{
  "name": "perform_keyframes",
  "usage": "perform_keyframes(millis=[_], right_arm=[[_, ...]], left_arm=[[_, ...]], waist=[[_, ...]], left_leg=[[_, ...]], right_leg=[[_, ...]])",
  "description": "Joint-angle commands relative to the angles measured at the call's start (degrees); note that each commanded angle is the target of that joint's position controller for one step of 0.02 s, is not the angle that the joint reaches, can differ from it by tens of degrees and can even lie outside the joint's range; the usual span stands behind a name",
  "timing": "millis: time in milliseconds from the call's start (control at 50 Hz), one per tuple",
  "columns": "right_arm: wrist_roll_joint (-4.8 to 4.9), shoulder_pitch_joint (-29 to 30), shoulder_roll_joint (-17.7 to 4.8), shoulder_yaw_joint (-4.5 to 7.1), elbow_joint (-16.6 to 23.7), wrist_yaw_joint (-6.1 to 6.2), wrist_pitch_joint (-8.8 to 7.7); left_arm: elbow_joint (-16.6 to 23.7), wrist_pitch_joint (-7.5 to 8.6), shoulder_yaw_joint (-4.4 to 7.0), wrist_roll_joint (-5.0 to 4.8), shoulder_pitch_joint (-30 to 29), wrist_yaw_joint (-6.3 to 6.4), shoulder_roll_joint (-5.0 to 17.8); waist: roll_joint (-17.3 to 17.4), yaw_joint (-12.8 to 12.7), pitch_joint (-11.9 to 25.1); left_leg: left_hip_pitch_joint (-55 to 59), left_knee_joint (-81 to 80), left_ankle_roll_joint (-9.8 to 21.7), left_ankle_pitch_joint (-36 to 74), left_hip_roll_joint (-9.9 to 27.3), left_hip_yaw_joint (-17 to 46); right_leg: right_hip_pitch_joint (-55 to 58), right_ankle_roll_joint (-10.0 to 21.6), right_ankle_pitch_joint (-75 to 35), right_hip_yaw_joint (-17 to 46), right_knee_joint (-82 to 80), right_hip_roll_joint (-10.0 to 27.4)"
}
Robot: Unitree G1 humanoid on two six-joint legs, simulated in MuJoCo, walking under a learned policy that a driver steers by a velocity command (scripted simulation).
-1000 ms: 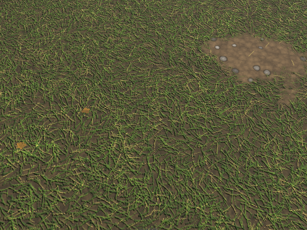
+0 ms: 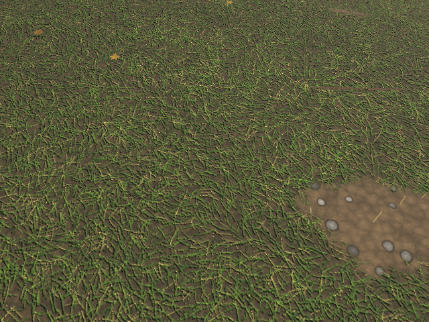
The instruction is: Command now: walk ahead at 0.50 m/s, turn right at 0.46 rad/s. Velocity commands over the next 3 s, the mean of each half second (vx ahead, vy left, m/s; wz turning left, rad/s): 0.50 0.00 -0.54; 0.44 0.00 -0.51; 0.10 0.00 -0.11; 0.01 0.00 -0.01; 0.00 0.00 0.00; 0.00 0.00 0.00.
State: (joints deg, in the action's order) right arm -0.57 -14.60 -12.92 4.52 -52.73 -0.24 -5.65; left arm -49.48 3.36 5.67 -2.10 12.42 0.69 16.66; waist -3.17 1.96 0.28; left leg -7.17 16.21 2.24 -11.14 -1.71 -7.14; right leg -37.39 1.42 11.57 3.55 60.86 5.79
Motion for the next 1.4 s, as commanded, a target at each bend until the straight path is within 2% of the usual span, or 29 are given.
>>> perform_keyframes(millis=[20, 180, 220, 260, 280, 300, 320, 340, 380, 480, 560, 640, 700, 740, 760, 780, 800, 820, 860, 920, 980, 1100, 1160, 1180, 1200, 1220, 1240, 1300, 1400], right_arm=[[-0.09, 3.44, -7.09, 1.26, 2.47, 0.7, -0.9], [1.61, -2.54, -11.13, 1.98, -0.46, 1.43, 0.91], [1.8, -2.0, -13.39, 2.55, -0.08, 1.86, 1.85], [1.77, -0.7, -14.41, 2.64, 0.58, 2.32, 2.91], [0.69, -1.46, -12.77, 1.95, 1.81, 2.49, 2.67], [-0.89, -7.18, -3.44, -1.01, 4.76, 1.05, 0.83], [1.58, -0.15, -8.67, -0.13, 5.78, 0.01, -1.85], [3.38, 5.11, -10.59, 0.45, 7.44, -0.34, -3.07], [1.39, 5.41, -10.12, 0.7, 6.5, 0.65, -3.25], [-0.32, 7.14, -7.83, 0.78, 8.49, 1.08, -0.19], [-0.09, 15.87, -5.86, -0.28, 11.19, 0.53, -0.41], [1.04, 20.27, -7.62, -0.18, 13.46, -0.35, -0.94], [1.23, 18.89, -9.81, 0.45, 13.67, -0.97, -1.94], [0.79, 10.21, -11.71, 1.57, 11.44, -0.68, -2.59], [-0.16, 1.52, -14.56, 2.45, 10.39, -0.27, -2.78], [-0.93, -4.7, -19.14, 3.52, 8.89, -0.14, -1.91], [0.59, -4.5, -15.29, 2.76, 8.84, -0.56, -1.54], [0.88, -1.87, -10.84, 1.55, 9.73, -0.51, -1.25], [-0.41, 3.92, -8.39, 0.45, 9.94, -0.57, -0.47], [-0.46, 4.91, -7.21, -0.16, 8.38, -0.84, -0.87], [0.26, 5.66, -10.09, 0.53, 6.91, -0.29, -0.37], [1.32, 3.11, -12.12, 0.55, 4.06, 0.27, 1.7], [2.3, 3.52, -12.02, 0.23, 3.15, 0.38, 2.37], [1.72, 1.11, -10.48, -0.32, 2.44, 0.3, 2.14], [-0.43, -0.68, -8.06, -1.33, 3.22, 0.07, 1.46], [-0.62, -5.82, -4.5, -2.73, 2.11, -0.13, 1.57], [0.16, -2.6, -6.79, -2.4, 2.36, -0.03, 2.56], [0.41, 1.07, -9.6, -1.33, 2.84, 1.17, 5.37], [-0.21, -2.36, -5.99, -1.96, -0.38, 1.43, 6.41]], left_arm=[[4.11, -0.11, -0.43, 0.36, -1.21, -0.75, -0.15], [10.63, -0.63, -1.53, 0.64, -14.34, -4.07, 0.62], [11.14, -0.87, -0.57, 0.69, -12.1, -4.49, 2.81], [8.18, -1.17, 1.95, 0.52, 1.43, -4.15, 7.17], [6.09, -1.74, 3.92, 0.62, 10.43, -2.81, 12.2], [6.51, -1.15, 4.18, 0.17, 8.49, -2.65, 17.08], [7.55, -0.82, 2.73, 0.92, 11.58, -2.54, 12.3], [7.44, -0.15, 1.99, 1.36, 8.76, -2.44, 9.85], [9.04, 0.56, 1.02, 1.16, 0.63, -2.25, 6.59], [9.64, 1.1, 0.85, 1.27, 0.17, -0.85, 7.52], [8.78, 0.6, 1.22, 0.95, 3.22, -0.02, 8.43], [7.2, 0.19, 1.23, 0.47, 6.7, -0.01, 8.02], [7.14, -0.41, 1.28, 0.78, 7.12, 0.5, 7.95], [7.99, -0.63, 0.58, 1.07, 5.99, 0.57, 6.03], [9.08, -0.41, -0.65, 1.65, 5.61, 0.29, 2.84], [10.62, 0.13, -1.48, 0.15, 12.81, 0.33, -0.17], [10.02, 0.24, -0.97, -0.66, 14.09, 0.49, 4.98], [9.97, 0.0, -0.08, -0.34, 9.32, 0.49, 8.44], [11.34, -0.18, 0.18, 1.35, 3.0, 0.73, 7.47], [11.52, -0.96, -0.14, 1.27, 4.9, 0.56, 3.86], [12.75, -1.6, -1.32, 1.75, 2.56, 0.45, 1.19], [14.1, -1.67, -1.71, 1.91, -5.05, -0.78, 2.4], [13.47, -1.49, -1.1, 2.51, -3.75, -0.94, 3.52], [13.17, -1.52, -0.4, 2.86, -2.46, -0.49, 5.93], [13.67, -1.77, 0.22, 3.81, -0.24, 0.12, 9.75], [13.23, -2.41, -0.93, 4.05, -0.76, 0.3, 6.79], [12.7, -2.66, -2.06, 3.45, -0.42, -0.16, 2.38], [11.53, -2.4, -1.61, 3.13, -5.33, -0.71, 5.03], [10.1, -2.92, -2.01, 2.88, -11.42, -0.31, 2.91]], waist=[[6.23, -1.71, -2.04], [5.59, 0.99, -4.81], [7.85, -1.4, -1.97], [7.83, -9.21, 5.1], [1.14, -12.25, 10.47], [-12.5, -4.61, 16.18], [-5.8, -9.23, 20.98], [-3.31, -9.28, 12.92], [3.63, -4.06, 5.06], [1.84, -1.11, 1.29], [-0.53, -4.39, -0.64], [-1.81, -6.12, -0.98], [-3.38, -4.74, -0.32], [-3.96, -0.17, 3.57], [0.51, 3.72, 10.71], [17.74, 1.23, 17.75], [18.87, 1.54, 16.59], [12.77, 2.91, 9.36], [7.13, 0.89, 0.92], [8.88, -2.52, 1.75], [8.9, -2.99, 3.86], [8.97, -0.34, 4.59], [8.27, -2.38, 4.3], [5.86, -2.41, 5.54], [-0.69, -1.52, 10.69], [-8.54, -0.11, 15.2], [-7.75, -2.3, 14.62], [-4.09, -1.35, 7.55], [-4.48, 2.22, 6.41]], left_leg=[[1.99, -8.35, 7.84, 18.61, 15.84, 6.38], [11.05, -4.12, 4.97, 27.77, 17.88, -2.79], [13.68, 3.29, 3.82, 45.59, 18.07, -4.39], [9.09, 22.62, 1.67, 52.47, 15.92, -6.16], [-5.44, 40.94, -0.89, 34.68, 13.24, -6.4], [-31.41, 60.62, -4.07, -20.55, 0.55, 0.69], [-37.49, 65.31, -2.65, -21.84, 0.59, 12.33], [-41.4, 63.61, -1.16, -16.3, 3.31, 12.36], [-34.33, 53.5, -1.21, -9.2, 7.61, 12.07], [-27.69, 38.77, -5.02, -1.32, 7.73, 10.63], [-23.04, 20.5, -5.58, 14.77, 4.06, 9.86], [-20.7, 13.63, -4.88, 16.47, 2.42, 11.45], [-18.29, 10.91, -3.21, 9.31, 2.01, 12.15], [-5.83, 8.07, -0.53, 7.77, 2.36, 11.06], [8.57, 9.52, 3.04, 5.03, 10.72, 18.49], [27.36, 4.95, 12.17, -7.16, 23.8, 43.64], [27.53, 1.56, 13.2, -20.45, 26.42, 53.81], [21.03, 0.25, 10.79, -21.29, 23.43, 45.73], [6.53, -0.17, 8.98, 3.81, 18.63, 31.01], [0.27, 0.36, 9.4, 33.88, 15.24, 18.92], [-0.36, -0.48, 10.59, 42.26, 14.91, 13.26], [0.55, 0.82, 8.58, 35.08, 13.93, 9.5], [0.29, 6.89, 5.84, 27.7, 12.92, 10.19], [-1.91, 10.67, 3.17, 23.37, 10.39, 9.07], [-8.41, 18.56, -0.04, 8.98, 6.55, 6.19], [-14.5, 24.77, -3.03, -14.33, 3.98, 6.03], [-16.7, 28.8, -4.58, -25.37, 4.49, 8.61], [-18.1, 31.29, -6.08, -22.29, 5.96, 9.89], [-1.4, 14.84, -5.5, -0.16, 3.73, 6.08]], right_leg=[[-5.11, -0.35, -8.31, 1.99, -7.81, 1.98], [-1.27, 3.18, -10.49, -5.83, -24.52, -1.32], [4.86, 5.1, -4.11, -9.28, -24.45, -4.93], [23.87, 8.49, -3.93, -10.74, -28.08, -9.44], [41.95, 11.78, -4.45, 1.12, -29.61, -3.15], [60.87, 23.05, 4.9, 34.69, -36.34, 11.33], [63.22, 22.76, 8.91, 42.77, -43.66, 13.11], [57.49, 19.68, 3.91, 34.45, -44.43, 11.48], [39.83, 16.44, -8.71, 21.93, -44.95, 6.83], [25.07, 15.71, -16.49, 13.83, -48.94, 2.81], [20.84, 11.76, -10.0, 10.11, -48.23, -1.38], [24.27, 10.57, -4.26, 14.89, -44.91, 0.5], [29.17, 9.83, -4.83, 19.95, -39.19, 2.28], [27.85, 7.56, -9.33, 19.23, -31.32, -0.86], [21.3, 5.38, -4.98, 14.84, -16.7, -4.23], [1.15, 0.96, 18.49, 6.55, 1.9, -12.54], [-7.44, 0.2, 22.21, 7.15, 11.34, -8.13], [-9.31, -0.21, 16.79, 7.3, 13.93, -6.01], [-4.89, -1.08, 10.8, 5.22, 10.85, -3.71], [2.3, -2.06, 11.65, 3.11, 3.39, -2.95], [5.19, -3.25, 5.15, 0.94, -8.03, -2.8], [14.4, -2.07, -6.68, -1.97, -25.31, -4.28], [21.92, 0.86, -11.82, -3.16, -36.28, -5.75], [28.31, 2.64, -22.89, -0.28, -38.8, -3.2], [39.17, 6.32, -46.15, 7.76, -33.76, 5.65], [44.32, 14.77, -49.9, 15.72, -33.09, 13.6], [42.08, 16.52, -41.68, 18.32, -35.52, 13.67], [31.82, 12.56, -24.73, 15.55, -40.17, 10.25], [18.83, 7.3, -7.01, 5.54, -41.09, 2.77]])
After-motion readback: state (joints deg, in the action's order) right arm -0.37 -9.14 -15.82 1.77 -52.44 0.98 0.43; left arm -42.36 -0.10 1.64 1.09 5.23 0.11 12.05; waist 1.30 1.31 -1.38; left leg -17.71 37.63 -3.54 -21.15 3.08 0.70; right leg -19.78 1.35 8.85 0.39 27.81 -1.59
